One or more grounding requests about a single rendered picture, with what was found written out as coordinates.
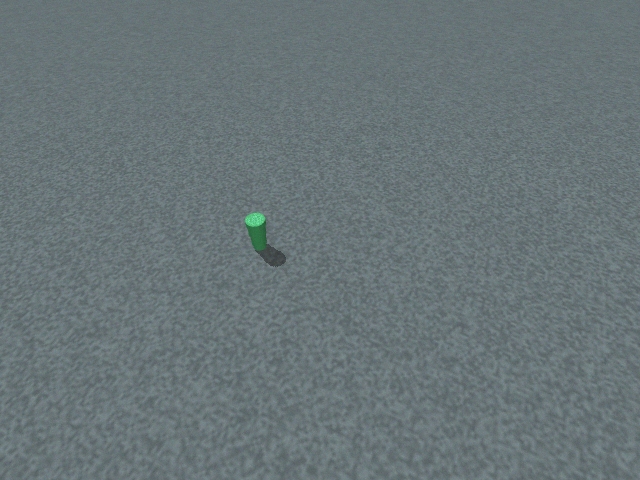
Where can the cup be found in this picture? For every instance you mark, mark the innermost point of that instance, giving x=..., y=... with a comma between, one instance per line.
x=255, y=223

